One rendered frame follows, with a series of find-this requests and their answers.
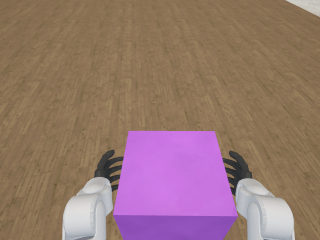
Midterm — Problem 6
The robot left forearm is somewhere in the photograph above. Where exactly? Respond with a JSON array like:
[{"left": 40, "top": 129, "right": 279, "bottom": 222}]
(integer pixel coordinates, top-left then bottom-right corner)
[{"left": 62, "top": 177, "right": 113, "bottom": 240}]

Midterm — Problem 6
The robot right forearm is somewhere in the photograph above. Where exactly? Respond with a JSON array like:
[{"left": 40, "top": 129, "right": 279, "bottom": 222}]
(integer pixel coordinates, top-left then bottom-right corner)
[{"left": 235, "top": 178, "right": 295, "bottom": 240}]

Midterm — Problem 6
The carton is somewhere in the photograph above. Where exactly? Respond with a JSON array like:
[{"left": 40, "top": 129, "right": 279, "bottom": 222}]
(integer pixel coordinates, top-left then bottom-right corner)
[{"left": 113, "top": 131, "right": 238, "bottom": 240}]

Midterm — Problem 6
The robot right hand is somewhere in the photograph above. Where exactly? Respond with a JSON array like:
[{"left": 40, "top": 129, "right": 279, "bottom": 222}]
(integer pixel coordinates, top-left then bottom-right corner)
[{"left": 222, "top": 150, "right": 253, "bottom": 196}]

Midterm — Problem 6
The robot left hand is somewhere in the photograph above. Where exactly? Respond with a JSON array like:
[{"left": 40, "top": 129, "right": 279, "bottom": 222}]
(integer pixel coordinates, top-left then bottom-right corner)
[{"left": 94, "top": 149, "right": 124, "bottom": 192}]

